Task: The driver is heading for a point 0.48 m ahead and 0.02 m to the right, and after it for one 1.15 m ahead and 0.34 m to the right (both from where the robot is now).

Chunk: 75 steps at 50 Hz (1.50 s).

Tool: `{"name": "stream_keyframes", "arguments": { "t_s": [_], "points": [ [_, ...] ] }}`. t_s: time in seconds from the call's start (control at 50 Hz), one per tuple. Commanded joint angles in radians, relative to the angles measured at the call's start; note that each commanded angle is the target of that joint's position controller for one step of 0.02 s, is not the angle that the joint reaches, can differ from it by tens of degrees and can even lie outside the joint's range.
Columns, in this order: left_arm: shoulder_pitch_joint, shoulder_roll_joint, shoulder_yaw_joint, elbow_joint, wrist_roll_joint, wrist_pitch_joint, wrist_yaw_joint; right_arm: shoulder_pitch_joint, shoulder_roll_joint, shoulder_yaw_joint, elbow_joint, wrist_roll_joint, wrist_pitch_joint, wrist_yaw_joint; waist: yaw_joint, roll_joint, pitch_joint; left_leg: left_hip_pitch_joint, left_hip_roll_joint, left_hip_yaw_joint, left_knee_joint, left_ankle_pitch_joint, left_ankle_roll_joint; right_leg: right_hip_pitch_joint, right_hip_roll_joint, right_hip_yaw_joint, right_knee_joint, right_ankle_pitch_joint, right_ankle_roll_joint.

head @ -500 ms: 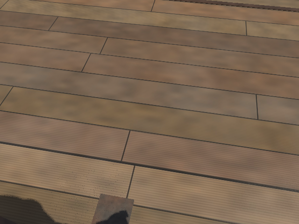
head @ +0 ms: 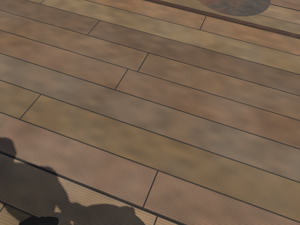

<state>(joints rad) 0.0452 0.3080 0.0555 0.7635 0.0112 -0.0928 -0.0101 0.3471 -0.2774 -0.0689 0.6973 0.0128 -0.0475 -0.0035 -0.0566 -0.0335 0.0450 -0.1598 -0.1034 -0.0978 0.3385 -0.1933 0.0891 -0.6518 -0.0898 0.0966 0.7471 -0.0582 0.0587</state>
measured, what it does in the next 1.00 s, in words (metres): walks ahead: right foot, then left foot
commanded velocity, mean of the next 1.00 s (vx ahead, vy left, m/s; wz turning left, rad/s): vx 0.36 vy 0.00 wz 0.02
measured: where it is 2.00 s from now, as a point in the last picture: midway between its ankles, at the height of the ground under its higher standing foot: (150, 216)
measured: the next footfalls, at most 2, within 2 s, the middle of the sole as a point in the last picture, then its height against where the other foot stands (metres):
right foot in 0.18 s outside the picture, level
left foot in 0.66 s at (107, 218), level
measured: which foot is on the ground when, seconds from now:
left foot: down 0.00-0.20, up 0.22-0.64, down 0.66-1.00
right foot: up 0.00-0.16, down 0.18-0.66, up 0.68-1.00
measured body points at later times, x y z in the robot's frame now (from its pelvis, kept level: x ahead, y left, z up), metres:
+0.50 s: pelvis +0.27 -0.04 +0.00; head +0.30 -0.04 +0.45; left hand +0.23 +0.24 -0.13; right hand +0.51 -0.25 -0.09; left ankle +0.36 +0.14 -0.70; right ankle +0.25 -0.15 -0.75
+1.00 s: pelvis +0.42 +0.03 -0.01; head +0.45 +0.02 +0.44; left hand +0.58 +0.31 -0.11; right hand +0.54 -0.26 -0.11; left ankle +0.46 +0.15 -0.75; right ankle +0.46 -0.10 -0.71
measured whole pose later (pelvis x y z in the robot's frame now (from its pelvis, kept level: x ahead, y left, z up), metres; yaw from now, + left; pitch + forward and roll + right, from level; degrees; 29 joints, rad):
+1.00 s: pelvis +0.42 +0.03 -0.01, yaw -4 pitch +1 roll +2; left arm 0.17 0.32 0.08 0.71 -0.01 0.07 0.00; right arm 0.14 -0.29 -0.07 0.75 -0.01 -0.02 -0.01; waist -0.01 -0.02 0.06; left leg -0.26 0.05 0.18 0.41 -0.16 0.01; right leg -0.50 -0.07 -0.02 0.82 -0.31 0.05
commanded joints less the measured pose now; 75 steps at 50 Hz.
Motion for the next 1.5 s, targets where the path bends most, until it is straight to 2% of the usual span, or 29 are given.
{"name": "stream_keyframes", "arguments": {
  "t_s": [0.02, 0.12, 0.18, 0.2, 0.22, 0.24, 0.26, 0.3, 0.36, 0.46, 0.56, 0.64, 0.66, 0.68, 0.7, 0.72, 0.76, 0.8, 0.9, 0.98, 1.06, 1.08, 1.1, 1.12, 1.14, 1.18, 1.24, 1.34, 1.5],
  "points": [
    [-0.095, 0.049, 0.005, -0.084, -0.01, -0.014, -0.007, -0.004, -0.187, -0.054, -0.056, 0.006, -0.013, -0.014, -0.003, 0.108, -0.026, -0.093, 0.203, -0.17, -0.112, 0.104, 0.131, 0.13, 0.064, -0.041, -0.157, 0.156, 0.007],
    [-0.11, 0.101, 0.024, -0.108, -0.019, -0.033, -0.022, 0.028, -0.17, -0.053, -0.031, 0.012, 0.001, -0.02, 0.005, 0.146, -0.029, 0.019, 0.25, -0.296, 0.011, 0.07, 0.108, 0.179, 0.081, -0.004, -0.258, 0.051, -0.031],
    [0.092, 0.15, 0.054, -0.062, -0.008, -0.049, -0.013, 0.006, -0.112, -0.033, -0.04, 0.004, 0.01, -0.019, 0.108, 0.157, -0.136, -0.001, 0.181, -0.27, 0.228, 0.164, 0.052, 0.474, 0.049, -0.015, -0.309, -0.001, -0.103],
    [0.242, 0.2, 0.065, -0.048, 0.006, -0.049, -0.007, 0.029, -0.053, -0.009, -0.054, -0.015, 0.007, -0.018, 0.154, 0.033, -0.281, -0.127, 0.115, -0.179, 0.51, -0.002, 0.011, 0.729, -0.124, 0.16, -0.291, -0.042, -0.166],
    [0.321, 0.265, 0.084, 0.001, 0.011, -0.035, -0.017, 0.173, -0.018, 0.002, -0.071, 0.023, -0.002, -0.018, 0.083, -0.332, -0.357, -0.479, -0.006, -0.079, 0.808, -0.404, -0.054, 0.984, -0.302, 0.646, -0.416, -0.302, -0.324],
    [0.298, 0.162, 0.061, -0.012, -0.019, -0.033, -0.025, 0.16, -0.119, -0.013, -0.033, 0.031, -0.003, -0.022, 0.109, -0.194, -0.27, -0.594, 0.062, -0.12, 0.926, -0.378, -0.065, 0.944, -0.297, 0.693, -0.464, -0.505, -0.308],
    [0.257, 0.107, 0.046, -0.019, -0.022, -0.026, -0.023, 0.049, -0.161, -0.024, -0.042, 0.024, -0.001, -0.021, 0.132, -0.102, -0.155, -0.62, 0.091, -0.101, 0.946, -0.286, -0.067, 0.834, -0.256, 0.536, -0.47, -0.47, -0.271],
    [0.185, 0.071, 0.03, -0.021, -0.004, -0.015, -0.021, -0.071, -0.139, -0.023, -0.067, -0.005, -0.005, -0.02, 0.11, -0.006, -0.043, -0.574, 0.144, -0.061, 0.866, -0.178, -0.064, 0.636, -0.173, 0.333, -0.504, -0.24, -0.248],
    [0.188, 0.063, 0.023, 0.0, -0.006, -0.023, -0.013, -0.053, -0.089, -0.014, -0.069, 0.005, -0.008, -0.005, 0.068, -0.076, -0.052, -0.498, 0.187, -0.022, 0.754, -0.14, -0.07, 0.557, -0.139, 0.213, -0.55, -0.076, -0.271],
    [0.234, 0.129, 0.036, 0.032, -0.029, -0.013, -0.004, -0.204, -0.038, 0.015, -0.116, -0.012, -0.025, 0.006, 0.102, -0.038, -0.023, -0.483, 0.203, 0.046, 0.452, 0.046, -0.093, 0.529, -0.118, 0.092, -0.604, 0.062, -0.281],
    [0.321, 0.15, 0.038, 0.069, -0.04, 0.018, 0.003, -0.329, -0.052, 0.013, -0.142, -0.003, -0.048, 0.025, 0.132, -0.051, -0.006, -0.343, 0.127, 0.074, 0.219, 0.193, -0.107, 0.532, -0.1, 0.063, -0.53, 0.199, -0.24],
    [0.297, 0.141, 0.036, 0.056, -0.041, 0.036, 0.017, -0.175, -0.128, -0.026, -0.098, -0.028, -0.06, 0.02, 0.021, -0.059, -0.122, -0.008, 0.113, 0.071, 0.07, 0.34, -0.039, 0.509, -0.033, 0.058, -0.272, 0.327, -0.137],
    [0.273, 0.091, 0.019, 0.018, -0.019, 0.03, 0.017, -0.06, -0.201, -0.045, -0.088, -0.047, -0.057, 0.005, -0.029, 0.023, -0.243, 0.233, 0.271, -0.048, 0.138, 0.628, 0.016, 0.364, 0.036, 0.021, -0.051, 0.1, -0.088],
    [0.434, -0.007, -0.012, 0.021, -0.004, 0.027, 0.018, -0.025, -0.248, -0.049, -0.098, -0.062, -0.032, -0.004, 0.017, 0.291, -0.402, 0.509, 0.562, -0.307, 0.209, 0.931, 0.166, 0.098, 0.134, -0.049, 0.285, -0.593, -0.021],
    [0.47, 0.077, 0.004, 0.032, -0.032, 0.032, 0.02, -0.014, -0.204, -0.041, -0.101, -0.044, -0.011, 0.001, -0.004, 0.294, -0.491, 0.477, 0.578, -0.396, 0.161, 0.767, 0.213, 0.053, 0.112, 0.025, 0.439, -0.666, -0.011],
    [0.39, 0.128, 0.025, 0.022, -0.049, 0.044, 0.025, -0.057, -0.156, -0.028, -0.099, -0.032, -0.002, 0.001, -0.005, 0.214, -0.365, 0.381, 0.513, -0.295, 0.121, 0.642, 0.182, -0.016, 0.078, 0.01, 0.497, -0.604, -0.003],
    [0.326, 0.115, 0.033, 0.013, -0.036, 0.082, 0.04, -0.172, -0.095, -0.007, -0.089, -0.02, 0.003, 0.002, 0.042, 0.157, -0.207, 0.159, 0.434, -0.149, 0.051, 0.521, 0.142, -0.012, 0.026, -0.026, 0.47, -0.503, 0.02],
    [0.345, 0.079, 0.034, 0.001, -0.031, 0.123, 0.048, -0.25, -0.105, -0.013, -0.077, -0.04, -0.002, 0.005, 0.095, 0.184, -0.143, -0.053, 0.397, -0.049, -0.037, 0.43, 0.141, 0.121, 0.017, -0.054, 0.424, -0.423, 0.035],
    [0.256, 0.05, 0.031, -0.065, -0.02, 0.147, 0.033, -0.298, -0.134, -0.029, -0.047, -0.034, -0.006, -0.014, 0.093, 0.159, -0.135, -0.107, 0.41, 0.076, -0.093, 0.315, 0.151, 0.206, -0.003, -0.075, 0.198, -0.249, 0.01],
    [0.179, 0.079, 0.038, -0.115, -0.022, 0.158, 0.007, -0.289, -0.173, -0.041, -0.019, -0.017, 0.014, -0.016, 0.071, 0.152, -0.127, -0.069, 0.438, 0.107, -0.079, 0.229, 0.138, 0.259, 0.006, -0.108, 0.063, -0.232, -0.023],
    [0.183, 0.095, 0.053, -0.132, -0.018, 0.163, -0.009, -0.277, -0.19, -0.049, 0.012, 0.014, 0.032, -0.011, 0.09, 0.132, -0.118, -0.042, 0.421, 0.154, 0.05, 0.14, 0.056, 0.381, 0.055, -0.164, -0.183, -0.159, -0.084],
    [0.211, 0.124, 0.065, -0.125, -0.013, 0.161, -0.001, -0.226, -0.161, -0.043, 0.037, 0.011, 0.037, -0.009, 0.091, 0.082, -0.118, -0.086, 0.379, 0.192, 0.139, 0.063, -0.003, 0.463, 0.065, -0.133, -0.265, -0.065, -0.116],
    [0.24, 0.225, 0.091, -0.135, -0.013, 0.156, 0.018, -0.195, -0.108, -0.029, 0.038, -0.021, 0.041, -0.006, 0.07, -0.153, -0.115, -0.244, 0.266, 0.3, 0.403, -0.138, -0.102, 0.58, -0.11, 0.121, -0.369, 0.26, -0.189],
    [0.22, 0.303, 0.098, -0.17, 0.007, 0.145, 0.022, -0.244, -0.099, -0.021, -0.018, -0.045, 0.042, -0.015, 0.078, -0.315, -0.103, -0.508, 0.111, 0.246, 0.65, -0.489, -0.174, 0.626, -0.311, 0.426, -0.402, 0.382, -0.398],
    [0.244, 0.252, 0.087, -0.166, 0.019, 0.121, 0.012, -0.313, -0.141, -0.033, -0.022, -0.034, 0.044, -0.022, 0.138, -0.174, -0.157, -0.519, 0.115, 0.089, 0.796, -0.491, -0.164, 0.596, -0.288, 0.406, -0.42, 0.32, -0.432],
    [0.159, 0.206, 0.074, -0.168, -0.004, 0.094, 0.016, -0.281, -0.144, -0.042, 0.001, -0.013, 0.05, -0.032, 0.077, -0.089, -0.135, -0.526, 0.145, 0.04, 0.804, -0.325, -0.14, 0.571, -0.185, 0.26, -0.404, 0.224, -0.326],
    [0.099, 0.165, 0.054, -0.19, -0.014, 0.106, 0.034, -0.251, -0.146, -0.048, 0.019, -0.023, 0.048, -0.036, 0.043, -0.088, -0.16, -0.447, 0.121, 0.041, 0.779, -0.203, -0.155, 0.523, -0.127, 0.199, -0.391, 0.294, -0.288],
    [0.121, 0.187, 0.065, -0.199, -0.02, 0.118, 0.048, -0.283, -0.101, -0.029, 0.01, -0.012, 0.043, -0.025, 0.068, -0.098, -0.161, -0.377, 0.093, 0.024, 0.517, -0.148, -0.176, 0.533, -0.102, 0.237, -0.381, 0.163, -0.288],
    [0.074, 0.185, 0.067, -0.218, -0.034, 0.137, 0.034, -0.223, -0.125, -0.038, 0.016, -0.001, 0.019, 0.006, 0.045, -0.131, -0.142, -0.148, 0.058, 0.024, 0.142, -0.085, -0.133, 0.47, -0.054, 0.392, -0.327, 0.096, -0.253]
  ]
}}
Over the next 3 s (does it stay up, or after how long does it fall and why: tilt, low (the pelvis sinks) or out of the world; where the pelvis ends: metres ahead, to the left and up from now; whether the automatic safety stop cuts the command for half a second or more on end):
stays up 0.95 -0.46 -0.03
